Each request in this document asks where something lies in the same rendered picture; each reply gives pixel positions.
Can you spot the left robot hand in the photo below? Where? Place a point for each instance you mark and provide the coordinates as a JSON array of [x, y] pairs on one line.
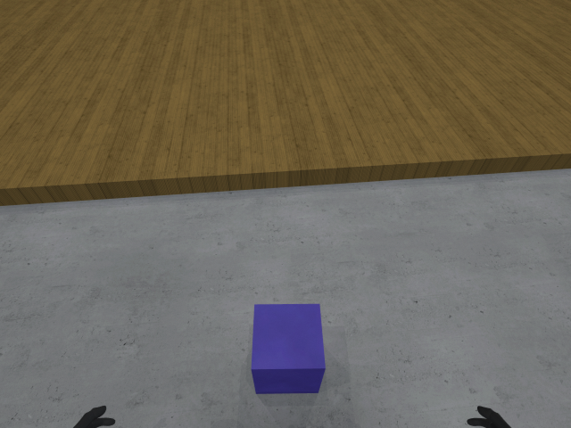
[[91, 420]]

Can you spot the right robot hand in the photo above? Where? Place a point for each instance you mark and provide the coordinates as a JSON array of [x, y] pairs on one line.
[[493, 419]]

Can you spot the carton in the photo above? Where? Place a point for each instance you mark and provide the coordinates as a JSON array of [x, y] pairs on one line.
[[287, 348]]

